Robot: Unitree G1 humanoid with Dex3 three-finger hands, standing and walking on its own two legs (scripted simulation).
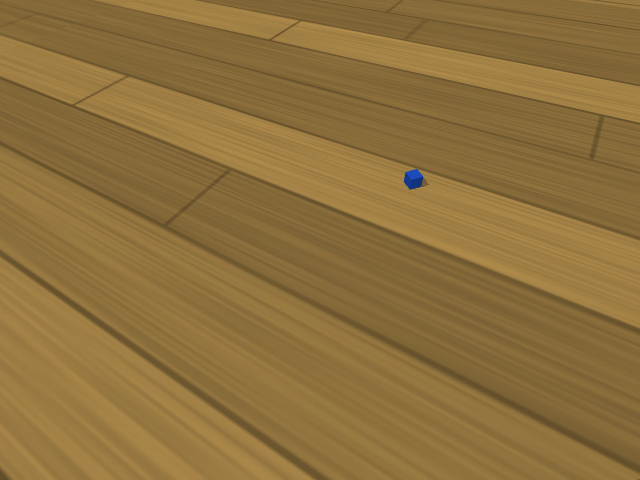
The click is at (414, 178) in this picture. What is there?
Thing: cube
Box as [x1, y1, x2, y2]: [404, 169, 422, 189]
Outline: 416,169 405,172 404,182 410,189 421,185 422,175
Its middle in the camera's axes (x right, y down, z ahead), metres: +0.45 -0.26 +1.86
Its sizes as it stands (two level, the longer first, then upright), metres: 0.061 0.061 0.061
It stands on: the floor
